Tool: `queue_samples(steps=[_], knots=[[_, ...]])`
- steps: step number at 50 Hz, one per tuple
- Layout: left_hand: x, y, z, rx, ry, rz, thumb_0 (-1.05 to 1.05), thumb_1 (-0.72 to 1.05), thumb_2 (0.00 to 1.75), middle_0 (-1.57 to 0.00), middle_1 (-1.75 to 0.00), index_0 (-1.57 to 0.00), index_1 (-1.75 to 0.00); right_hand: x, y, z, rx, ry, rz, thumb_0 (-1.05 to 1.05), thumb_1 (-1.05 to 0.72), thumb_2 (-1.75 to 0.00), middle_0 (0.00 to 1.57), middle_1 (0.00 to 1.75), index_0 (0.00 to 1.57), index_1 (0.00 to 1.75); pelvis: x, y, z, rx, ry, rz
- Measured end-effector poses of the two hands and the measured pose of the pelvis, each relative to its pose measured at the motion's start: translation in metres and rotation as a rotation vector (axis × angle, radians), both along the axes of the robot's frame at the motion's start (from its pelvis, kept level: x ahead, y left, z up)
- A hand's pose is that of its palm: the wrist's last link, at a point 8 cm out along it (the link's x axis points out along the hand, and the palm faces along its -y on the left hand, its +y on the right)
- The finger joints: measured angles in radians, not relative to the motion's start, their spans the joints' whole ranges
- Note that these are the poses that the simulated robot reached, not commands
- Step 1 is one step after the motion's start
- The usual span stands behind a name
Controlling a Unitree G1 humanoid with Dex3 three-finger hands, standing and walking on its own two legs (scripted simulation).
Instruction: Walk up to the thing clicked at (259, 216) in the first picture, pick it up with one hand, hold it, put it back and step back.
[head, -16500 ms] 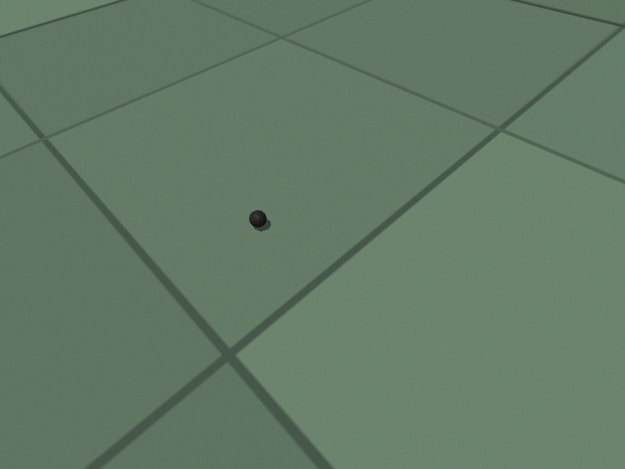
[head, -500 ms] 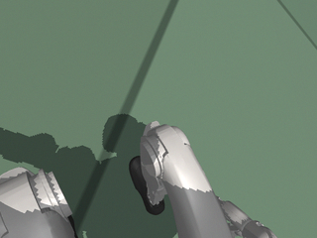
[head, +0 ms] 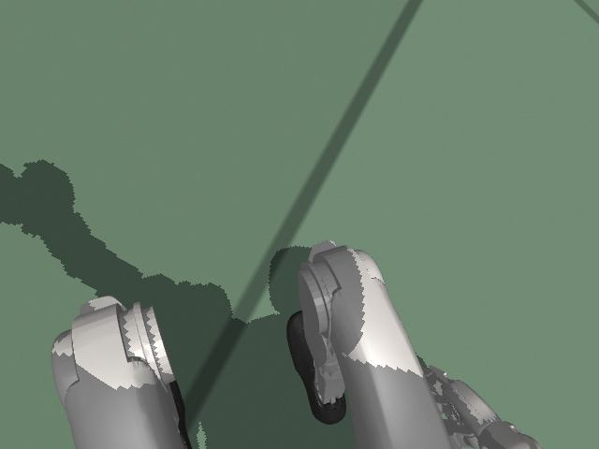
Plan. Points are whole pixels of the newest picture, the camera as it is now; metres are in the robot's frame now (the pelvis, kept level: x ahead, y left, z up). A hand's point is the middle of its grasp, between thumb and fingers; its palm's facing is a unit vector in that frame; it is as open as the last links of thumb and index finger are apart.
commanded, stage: settle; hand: left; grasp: from above
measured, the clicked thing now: out of the picture +0.47 +0.38 -0.20
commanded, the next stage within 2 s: lift in 0.26 s
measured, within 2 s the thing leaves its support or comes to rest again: neither
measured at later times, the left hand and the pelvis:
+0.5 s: hand out of the picture +0.45 +0.35 -0.13, palm faces -0.45 -0.11 -0.88, open 8.9 cm; pelvis -0.01 -0.01 +0.02, yaw +3 degrees
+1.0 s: hand out of the picture +0.38 +0.36 +0.00, palm faces -0.45 -0.14 -0.88, open 8.9 cm; pelvis -0.01 +0.00 +0.10, yaw +7 degrees
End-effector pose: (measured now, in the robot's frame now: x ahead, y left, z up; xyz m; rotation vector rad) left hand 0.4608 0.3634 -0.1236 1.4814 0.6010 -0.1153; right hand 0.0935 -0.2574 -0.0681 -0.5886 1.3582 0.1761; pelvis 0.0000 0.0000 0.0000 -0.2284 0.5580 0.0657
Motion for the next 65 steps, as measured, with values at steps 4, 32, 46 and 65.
queue_samples(steps=[4, 32, 46, 65], knots=[[-0.002, -0.003, 0.011, -0.012, 0.021, -0.017, -0.04, 0.07, 0.42, -0.66, -0.62, -0.84, -0.59, 0.001, -0.001, -0.001, 0.005, -0.001, -0.024, 0.0, -0.91, -0.9, 0.2, 0.3, 0.2, 0.3, -0.002, -0.001, 0.004, 0.01, 0.003, 0.01], [-0.02, -0.008, 0.072, -0.039, 0.047, -0.023, -0.04, 0.08, 0.44, -0.63, -0.63, -0.81, -0.61, -0.031, -0.013, 0.02, -0.061, 0.049, -0.18, 0.0, -0.92, -0.9, 0.2, 0.3, 0.2, 0.3, -0.011, -0.006, 0.036, 0.044, 0.038, 0.041], [-0.061, 0.0, 0.156, -0.042, 0.02, -0.029, -0.03, 0.08, 0.47, -0.61, -0.64, -0.79, -0.64, 0.008, -0.004, 0.053, -0.014, -0.073, -0.207, 0.0, -0.92, -0.9, 0.2, 0.3, 0.21, 0.3, -0.013, -0.003, 0.083, 0.07, 0.047, 0.067], [-0.12, -0.036, 0.311, -0.078, -0.035, -0.049, -0.01, 0.09, 0.52, -0.55, -0.71, -0.74, -0.7, 0.063, 0.013, 0.163, 0.071, -0.262, -0.225, 0.0, -0.91, -0.9, 0.2, 0.3, 0.21, 0.3, -0.008, -0.007, 0.205, 0.13, -0.052, 0.096]])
